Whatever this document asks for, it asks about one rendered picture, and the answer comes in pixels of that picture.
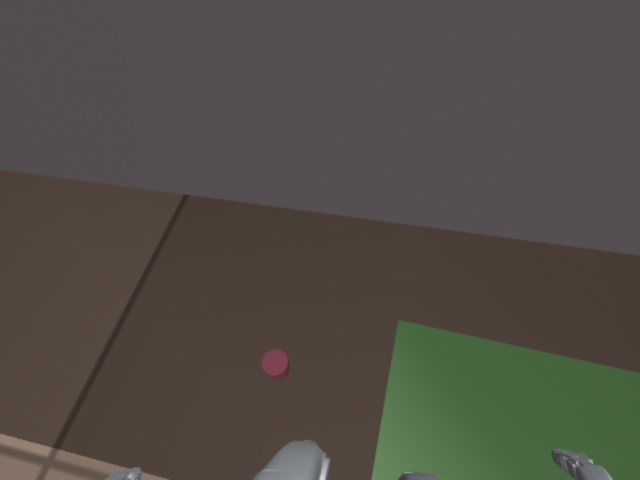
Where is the right robot hand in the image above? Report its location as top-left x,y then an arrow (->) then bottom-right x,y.
551,449 -> 613,480

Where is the cup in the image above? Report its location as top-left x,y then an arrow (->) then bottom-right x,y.
262,349 -> 290,380

